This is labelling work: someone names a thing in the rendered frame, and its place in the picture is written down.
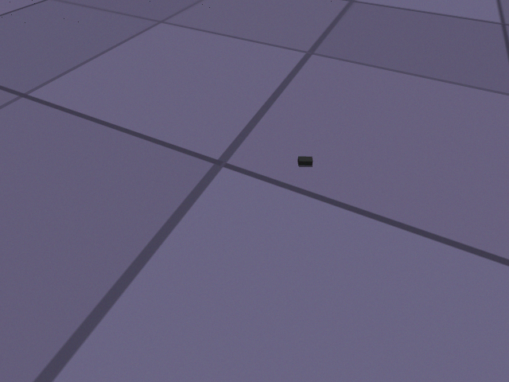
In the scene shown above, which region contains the small box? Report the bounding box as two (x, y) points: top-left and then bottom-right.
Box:
(297, 156), (313, 166)

